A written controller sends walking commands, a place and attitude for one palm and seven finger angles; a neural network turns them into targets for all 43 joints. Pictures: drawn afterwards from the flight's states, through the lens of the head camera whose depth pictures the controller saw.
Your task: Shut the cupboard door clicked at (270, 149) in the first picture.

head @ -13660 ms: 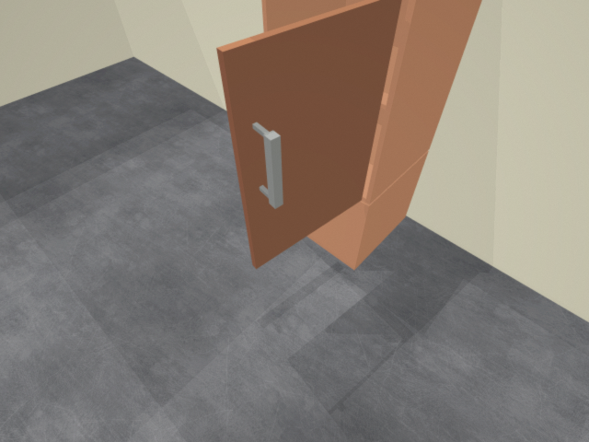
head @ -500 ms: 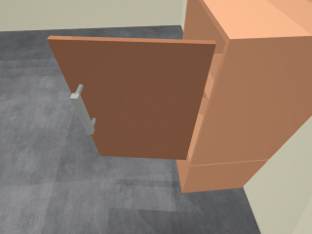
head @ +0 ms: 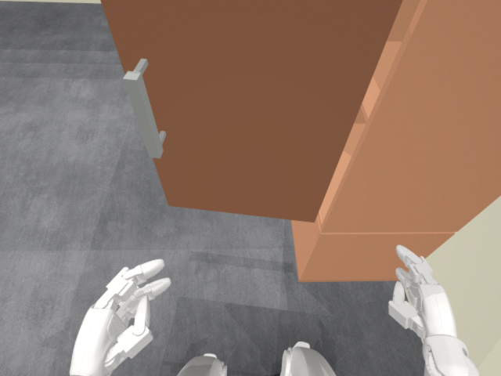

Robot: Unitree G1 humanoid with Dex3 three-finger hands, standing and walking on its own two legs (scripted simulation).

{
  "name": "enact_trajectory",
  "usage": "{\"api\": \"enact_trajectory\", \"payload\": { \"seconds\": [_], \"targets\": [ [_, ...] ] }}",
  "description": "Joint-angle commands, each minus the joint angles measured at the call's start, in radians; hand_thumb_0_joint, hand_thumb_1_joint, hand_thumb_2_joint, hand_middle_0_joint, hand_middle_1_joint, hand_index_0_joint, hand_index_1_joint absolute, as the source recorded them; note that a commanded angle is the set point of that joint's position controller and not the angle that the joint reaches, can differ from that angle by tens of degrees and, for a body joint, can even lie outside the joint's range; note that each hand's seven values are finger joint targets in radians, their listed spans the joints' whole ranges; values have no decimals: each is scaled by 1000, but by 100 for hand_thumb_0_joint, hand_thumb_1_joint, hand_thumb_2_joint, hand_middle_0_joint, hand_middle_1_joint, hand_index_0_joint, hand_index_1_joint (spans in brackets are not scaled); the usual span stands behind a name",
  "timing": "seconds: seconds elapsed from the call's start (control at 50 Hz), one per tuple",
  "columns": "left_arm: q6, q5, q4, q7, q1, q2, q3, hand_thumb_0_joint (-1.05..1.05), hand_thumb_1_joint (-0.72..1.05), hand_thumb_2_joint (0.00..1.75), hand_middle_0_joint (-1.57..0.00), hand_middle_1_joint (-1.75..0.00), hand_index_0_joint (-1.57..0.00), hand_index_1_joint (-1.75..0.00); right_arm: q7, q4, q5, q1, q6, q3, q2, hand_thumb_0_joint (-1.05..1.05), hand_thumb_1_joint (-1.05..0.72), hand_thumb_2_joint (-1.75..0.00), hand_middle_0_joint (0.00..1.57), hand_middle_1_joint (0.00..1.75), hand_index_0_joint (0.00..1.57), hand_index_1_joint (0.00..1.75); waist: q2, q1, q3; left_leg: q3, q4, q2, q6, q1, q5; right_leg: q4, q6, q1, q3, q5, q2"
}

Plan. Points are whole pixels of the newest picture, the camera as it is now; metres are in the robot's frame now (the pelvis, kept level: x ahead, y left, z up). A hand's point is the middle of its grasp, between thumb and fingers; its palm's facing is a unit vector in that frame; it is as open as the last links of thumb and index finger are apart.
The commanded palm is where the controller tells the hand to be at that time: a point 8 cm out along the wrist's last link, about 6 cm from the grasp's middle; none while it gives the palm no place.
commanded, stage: raise the hand and make a fist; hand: left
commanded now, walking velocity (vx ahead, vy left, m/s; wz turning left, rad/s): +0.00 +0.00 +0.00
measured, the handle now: (149, 112) +0.52 +0.24 +0.10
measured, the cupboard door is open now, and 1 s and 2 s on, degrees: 82 82 82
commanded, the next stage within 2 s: bring the fist close to the handle in 1.50 s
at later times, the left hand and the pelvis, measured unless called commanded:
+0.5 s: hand (122, 293) +0.21 +0.19 +0.07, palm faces +0.02 -1.00 -0.05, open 3.8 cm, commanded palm +0.18 +0.24 +0.07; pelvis +0.01 +0.02 +0.01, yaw +1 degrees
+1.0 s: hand (111, 262) +0.24 +0.21 +0.10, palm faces +0.00 -1.00 -0.05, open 3.1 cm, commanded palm +0.22 +0.26 +0.10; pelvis +0.03 +0.02 +0.03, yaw +1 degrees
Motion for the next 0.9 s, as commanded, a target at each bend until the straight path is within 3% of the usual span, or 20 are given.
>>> {"api": "enact_trajectory", "payload": {
  "seconds": [0.0, 0.02, 0.08, 0.12, 0.16, 0.22, 0.26, 0.32, 0.34, 0.4, 0.44, 0.52, 0.62, 0.68, 0.72, 0.88],
  "targets": [
    [-132, -12, -536, 90, -141, 121, 37, 0, 90, 90, -58, -72, -58, -72, -15, -143, -12, 67, -30, 9, -60, 0, -90, -90, 20, 30, 20, 30, 133, -48, -242, -82, -123, 4, -5, -54, 226, -155, 25, 216, 115, 22, 20],
    [-138, -7, -570, 85, -190, 112, 0, 0, 90, 90, -60, -74, -60, -74, -20, -140, -19, 71, -28, 19, -68, 0, -90, -90, 20, 30, 20, 30, 104, -81, -221, -96, -110, 13, 0, -59, 223, -138, 27, 181, 99, 34, 30],
    [-100, 7, -496, 54, -137, 111, -36, 0, 90, 90, -66, -80, -66, -80, -31, -118, -11, 84, -29, 28, -80, 0, -90, -90, 20, 30, 20, 30, 119, -93, -177, -115, -114, 20, -3, -87, 165, -149, 31, 145, 77, -24, 29],
    [-15, 7, -429, 29, -65, 121, -30, 0, 90, 90, -69, -84, -69, -84, -37, -123, -1, 78, -23, 37, -82, 0, -90, -90, 20, 30, 20, 30, 137, -74, -161, -120, -145, 18, -4, -86, 152, -162, 28, 164, 62, -32, 33],
    [74, 2, -422, 24, -13, 157, 15, 0, 90, 90, -73, -88, -73, -88, -41, -137, 11, 82, -9, 38, -72, 0, -90, -90, 20, 30, 20, 30, 89, -49, -201, -116, -174, 12, -8, -100, 127, -198, 37, 234, 70, -77, 23],
    [170, -20, -404, 54, 21, 185, 107, 0, 90, 90, -79, -94, -79, -94, -51, -151, 17, 48, 13, 47, -51, 0, -90, -90, 20, 30, 20, 30, 34, -7, -207, -108, -210, 7, -10, -112, 151, -223, 38, 320, 68, -87, 24],
    [171, -41, -447, 79, 10, 171, 128, 0, 90, 90, -82, -98, -82, -98, -54, -154, 13, 54, 13, 49, -40, 0, -90, -90, 20, 30, 20, 30, 16, 1, -221, -107, -225, 8, -15, -100, 185, -228, 40, 355, 63, -56, 18],
    [120, -49, -455, 105, -7, 166, 132, 0, 90, 90, -88, -104, -88, -104, -55, -143, 2, 54, 1, 58, -42, 0, -90, -90, 20, 30, 20, 30, 21, -1, -192, -107, -229, 11, -17, -96, 216, -218, 33, 351, 54, -21, 20],
    [95, -45, -468, 105, -4, 158, 115, 0, 90, 90, -90, -106, -90, -106, -53, -139, -2, 69, -7, 54, -46, 0, -90, -90, 20, 30, 20, 30, 46, -7, -208, -105, -228, 13, -19, -80, 232, -210, 34, 341, 52, 3, 17],
    [52, -40, -436, 85, 11, 125, 60, 0, 90, 90, -95, -112, -95, -112, -46, -124, -5, 89, -24, 50, -57, 0, -90, -90, 20, 30, 20, 30, 48, -29, -168, -109, -233, 15, -25, -67, 237, -205, 34, 309, 37, 27, 17],
    [49, -39, -427, 68, 7, 147, 76, 0, 90, 90, -99, -116, -99, -116, -48, -126, -3, 98, -26, 42, -67, 0, -90, -90, 20, 30, 20, 30, 22, -30, -177, -107, -231, 14, -22, -68, 249, -211, 33, 325, 45, 36, 15],
    [63, -40, -455, 57, -19, 191, 112, 0, 90, 90, -106, -124, -106, -124, -52, -132, 4, 103, -17, 40, -74, 0, -90, -90, 20, 30, 20, 30, 72, -25, -159, -104, -254, 12, -23, -34, 260, -226, 27, 335, 42, 43, 19],
    [74, -53, -471, 70, -23, 191, 135, 0, 90, 90, -115, -134, -115, -134, -54, -132, 1, 125, 2, 40, -68, 0, -90, -90, 20, 30, 20, 30, 86, -23, -187, -102, -265, 13, -32, 24, 367, -219, 28, 379, 25, 174, 29],
    [82, -50, -477, 60, -23, 170, 113, 0, 90, 90, -121, -140, -121, -140, -50, -135, 2, 132, 9, 39, -67, 0, -90, -90, 20, 30, 20, 30, 116, -25, -195, -100, -272, 18, -42, 67, 429, -222, 30, 386, 19, 235, 30],
    [105, -46, -448, 50, -42, 177, 110, 0, 90, 90, -124, -144, -124, -144, -49, -135, 0, 138, 18, 43, -71, 0, -90, -90, 20, 30, 20, 30, 106, -38, -163, -105, -276, 22, -42, 75, 448, -229, 29, 379, 13, 254, 35],
    [148, -64, -432, 18, -124, 201, 148, 0, 90, 90, -130, -150, -130, -150, -53, -132, 6, 136, 21, 56, -69, 0, -90, -90, 20, 30, 20, 30, 90, -32, -167, -106, -310, 23, -49, 109, 441, -266, 31, 431, 14, 267, 33]
  ]
}}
